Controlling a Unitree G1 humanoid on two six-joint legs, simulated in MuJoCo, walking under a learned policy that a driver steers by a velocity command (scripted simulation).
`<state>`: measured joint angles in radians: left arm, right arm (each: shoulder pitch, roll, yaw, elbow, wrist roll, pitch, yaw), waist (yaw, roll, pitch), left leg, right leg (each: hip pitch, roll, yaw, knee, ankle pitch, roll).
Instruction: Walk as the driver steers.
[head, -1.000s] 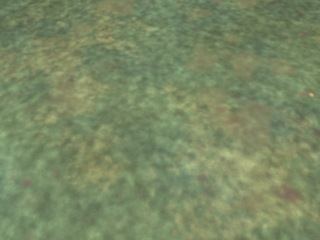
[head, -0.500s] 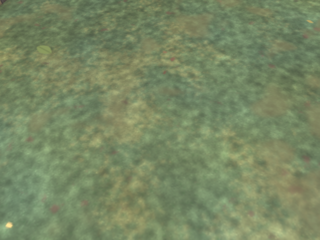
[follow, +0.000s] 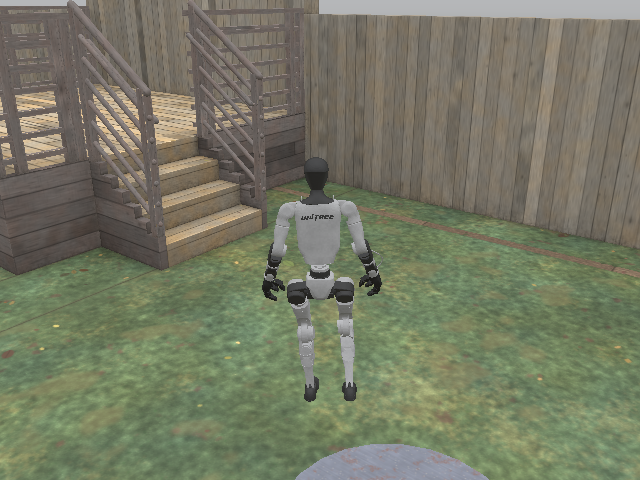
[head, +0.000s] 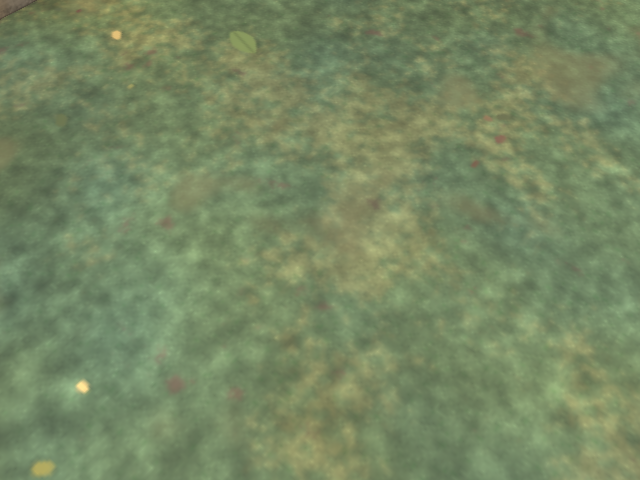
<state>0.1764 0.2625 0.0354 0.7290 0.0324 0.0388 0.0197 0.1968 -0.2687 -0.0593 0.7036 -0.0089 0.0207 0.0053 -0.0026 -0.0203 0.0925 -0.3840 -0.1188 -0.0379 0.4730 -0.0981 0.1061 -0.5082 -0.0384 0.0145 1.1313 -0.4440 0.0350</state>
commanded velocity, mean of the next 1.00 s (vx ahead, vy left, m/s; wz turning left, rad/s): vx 0.06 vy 0.00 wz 0.35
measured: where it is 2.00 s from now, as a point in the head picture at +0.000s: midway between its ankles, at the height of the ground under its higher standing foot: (277, 421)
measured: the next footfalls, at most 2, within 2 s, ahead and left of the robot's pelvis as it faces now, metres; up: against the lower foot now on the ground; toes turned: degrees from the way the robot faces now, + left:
right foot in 0.32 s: +0.08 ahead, -0.13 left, +0.00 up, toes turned +16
left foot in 0.72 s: -0.02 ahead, +0.06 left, +0.00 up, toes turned +14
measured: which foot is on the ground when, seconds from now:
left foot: down 0.00-0.34, up 0.36-0.70, down 0.72-1.00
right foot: up 0.00-0.30, down 0.32-0.78, up 0.80-1.00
